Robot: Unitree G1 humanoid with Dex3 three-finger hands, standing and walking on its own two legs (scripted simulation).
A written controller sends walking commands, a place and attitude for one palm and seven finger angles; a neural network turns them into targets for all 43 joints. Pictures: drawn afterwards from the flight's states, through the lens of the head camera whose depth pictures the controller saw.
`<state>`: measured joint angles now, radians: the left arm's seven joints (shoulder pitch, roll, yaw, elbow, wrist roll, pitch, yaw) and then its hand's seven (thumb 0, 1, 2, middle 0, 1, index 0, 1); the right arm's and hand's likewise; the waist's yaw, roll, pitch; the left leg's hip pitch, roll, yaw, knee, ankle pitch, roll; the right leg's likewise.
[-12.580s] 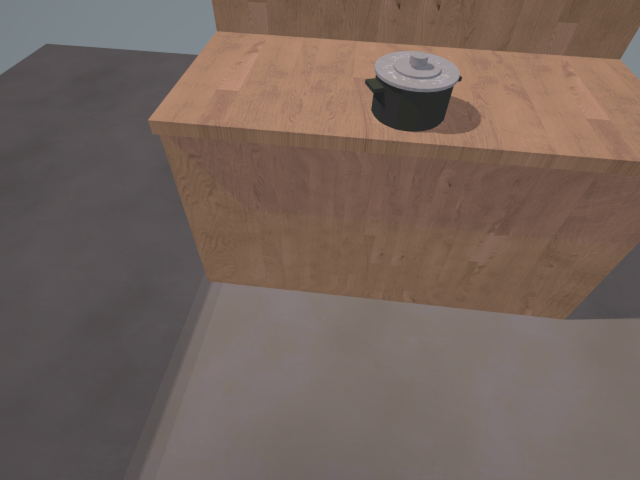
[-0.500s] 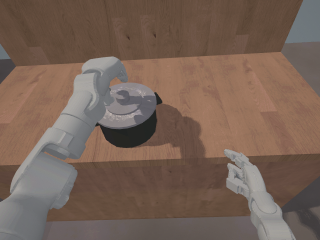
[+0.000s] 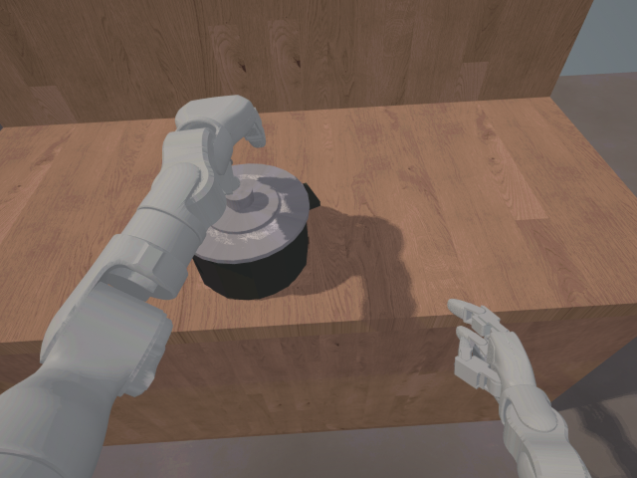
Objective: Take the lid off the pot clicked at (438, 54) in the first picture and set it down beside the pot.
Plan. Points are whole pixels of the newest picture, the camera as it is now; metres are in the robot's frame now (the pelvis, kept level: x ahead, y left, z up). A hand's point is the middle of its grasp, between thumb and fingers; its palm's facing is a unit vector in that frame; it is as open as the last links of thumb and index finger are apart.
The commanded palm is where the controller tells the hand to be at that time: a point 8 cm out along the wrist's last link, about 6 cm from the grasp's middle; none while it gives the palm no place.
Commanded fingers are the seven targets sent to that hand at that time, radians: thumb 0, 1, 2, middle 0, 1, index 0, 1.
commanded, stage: move the open hand above the knob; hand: left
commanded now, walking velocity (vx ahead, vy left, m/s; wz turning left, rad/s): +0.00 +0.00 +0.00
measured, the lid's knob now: (238, 195) +0.48 +0.12 +0.09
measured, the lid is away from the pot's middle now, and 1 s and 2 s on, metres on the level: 0.00 0.00 0.00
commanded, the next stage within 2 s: lower the open fingers around the knob in 0.30 s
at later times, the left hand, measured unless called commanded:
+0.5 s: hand (230, 171) +0.44 +0.11 +0.17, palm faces -0.19 -0.10 -0.98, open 9.9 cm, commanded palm +0.42 +0.11 +0.22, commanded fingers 0.00 -0.31 1.51 -0.85 -0.08 -0.85 -0.08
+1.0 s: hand (231, 194) +0.43 +0.11 +0.14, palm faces -0.29 -0.08 -0.95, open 9.9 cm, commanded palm +0.43 +0.11 +0.18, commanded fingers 0.00 -0.31 1.51 -0.85 -0.08 -0.85 -0.08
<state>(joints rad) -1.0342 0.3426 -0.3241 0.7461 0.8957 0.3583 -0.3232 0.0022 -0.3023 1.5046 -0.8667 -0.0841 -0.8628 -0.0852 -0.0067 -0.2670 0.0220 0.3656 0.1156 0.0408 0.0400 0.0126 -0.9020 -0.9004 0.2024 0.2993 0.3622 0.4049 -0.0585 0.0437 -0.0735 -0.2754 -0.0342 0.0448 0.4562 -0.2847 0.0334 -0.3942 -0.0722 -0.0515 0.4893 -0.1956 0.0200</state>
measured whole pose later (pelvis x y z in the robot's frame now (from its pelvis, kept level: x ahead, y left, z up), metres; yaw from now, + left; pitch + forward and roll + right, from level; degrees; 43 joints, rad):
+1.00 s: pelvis -0.01 -0.01 +0.00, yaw +1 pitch +4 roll +1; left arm -0.98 0.32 -0.34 0.79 0.88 0.33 -0.34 0.00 -0.30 1.50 -0.87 -0.08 -0.86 -0.09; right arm -0.03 -0.26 0.04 0.40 0.11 0.04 0.03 0.01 -0.90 -0.90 0.20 0.30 0.33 0.38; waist -0.04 0.05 -0.07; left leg -0.27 -0.03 0.03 0.46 -0.27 0.02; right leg -0.38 -0.07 -0.06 0.50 -0.19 0.00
